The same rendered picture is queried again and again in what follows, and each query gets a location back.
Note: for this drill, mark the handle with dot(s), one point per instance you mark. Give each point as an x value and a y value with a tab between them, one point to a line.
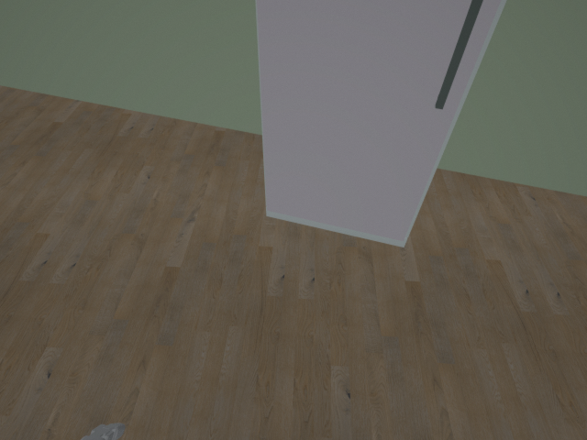
458	52

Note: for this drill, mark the fridge door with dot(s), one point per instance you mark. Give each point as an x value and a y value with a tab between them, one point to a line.
349	88

